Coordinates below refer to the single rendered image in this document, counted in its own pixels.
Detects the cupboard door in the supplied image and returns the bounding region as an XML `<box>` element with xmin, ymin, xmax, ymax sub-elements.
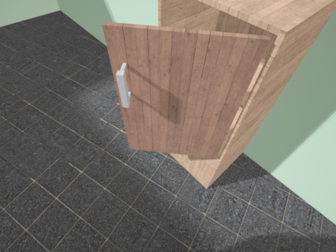
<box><xmin>102</xmin><ymin>22</ymin><xmax>270</xmax><ymax>158</ymax></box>

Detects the handle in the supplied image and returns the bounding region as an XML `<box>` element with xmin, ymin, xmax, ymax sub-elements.
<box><xmin>116</xmin><ymin>63</ymin><xmax>131</xmax><ymax>108</ymax></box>

